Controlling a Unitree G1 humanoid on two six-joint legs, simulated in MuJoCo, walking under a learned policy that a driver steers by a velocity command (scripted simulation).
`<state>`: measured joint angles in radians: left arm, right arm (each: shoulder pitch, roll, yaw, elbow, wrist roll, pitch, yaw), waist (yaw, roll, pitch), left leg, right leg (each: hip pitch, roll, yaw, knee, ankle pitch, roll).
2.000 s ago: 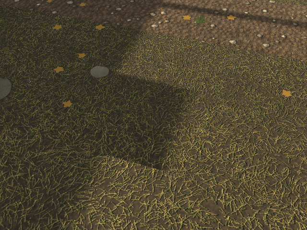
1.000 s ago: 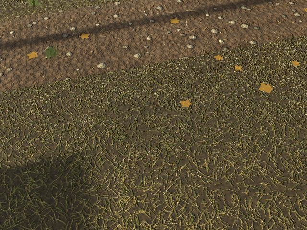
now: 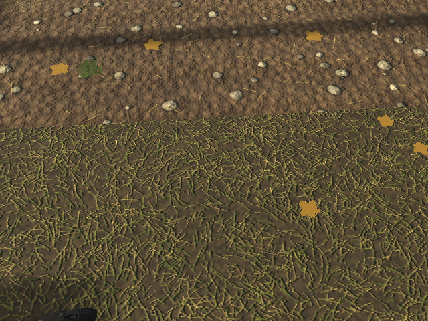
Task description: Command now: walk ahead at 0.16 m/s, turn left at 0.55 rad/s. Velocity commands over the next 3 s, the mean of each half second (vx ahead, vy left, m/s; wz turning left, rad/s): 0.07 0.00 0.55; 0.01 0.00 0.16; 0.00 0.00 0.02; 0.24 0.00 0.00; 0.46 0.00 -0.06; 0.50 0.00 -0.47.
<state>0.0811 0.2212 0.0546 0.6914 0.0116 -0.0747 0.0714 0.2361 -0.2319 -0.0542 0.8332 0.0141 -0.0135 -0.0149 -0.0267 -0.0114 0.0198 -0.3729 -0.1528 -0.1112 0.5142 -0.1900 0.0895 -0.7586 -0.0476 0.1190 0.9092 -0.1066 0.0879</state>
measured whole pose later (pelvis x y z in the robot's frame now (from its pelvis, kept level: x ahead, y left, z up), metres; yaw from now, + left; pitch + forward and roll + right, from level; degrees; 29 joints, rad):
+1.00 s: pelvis +0.09 -0.01 +0.00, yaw +21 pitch -1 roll +0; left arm 0.17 0.23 0.06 0.84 0.01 -0.01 0.00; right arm 0.14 -0.20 -0.05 0.81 0.00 0.03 -0.01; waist 0.01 0.01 0.03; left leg -0.23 -0.05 -0.04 0.52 -0.28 0.03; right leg -0.22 -0.04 0.02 0.53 -0.30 0.04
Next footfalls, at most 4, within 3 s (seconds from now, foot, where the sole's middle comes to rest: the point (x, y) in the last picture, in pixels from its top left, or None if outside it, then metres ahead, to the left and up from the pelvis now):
0.12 right None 0.21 -0.14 -0.77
0.52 left None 0.09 0.10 -0.77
0.82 right None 0.17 -0.13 -0.77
2.26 left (146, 319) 0.46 0.21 -0.77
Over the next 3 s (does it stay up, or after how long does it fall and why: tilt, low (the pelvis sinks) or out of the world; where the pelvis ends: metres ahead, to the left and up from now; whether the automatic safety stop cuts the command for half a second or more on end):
stays up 0.74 0.11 0.01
